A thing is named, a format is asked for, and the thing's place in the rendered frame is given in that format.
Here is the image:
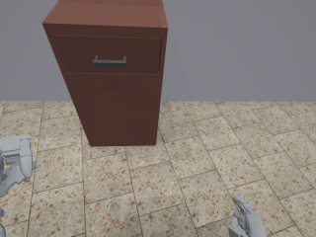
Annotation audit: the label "cabinet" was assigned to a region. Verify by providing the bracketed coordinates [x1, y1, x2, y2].
[42, 0, 168, 147]

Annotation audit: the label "drawer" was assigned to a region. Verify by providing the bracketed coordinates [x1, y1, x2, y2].
[53, 35, 161, 74]

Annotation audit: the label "right robot hand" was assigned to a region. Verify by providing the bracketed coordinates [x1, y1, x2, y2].
[228, 195, 268, 237]

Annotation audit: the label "left robot hand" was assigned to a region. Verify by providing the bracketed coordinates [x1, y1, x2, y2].
[0, 134, 37, 198]

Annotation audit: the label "handle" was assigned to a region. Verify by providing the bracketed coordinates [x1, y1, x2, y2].
[92, 55, 126, 68]

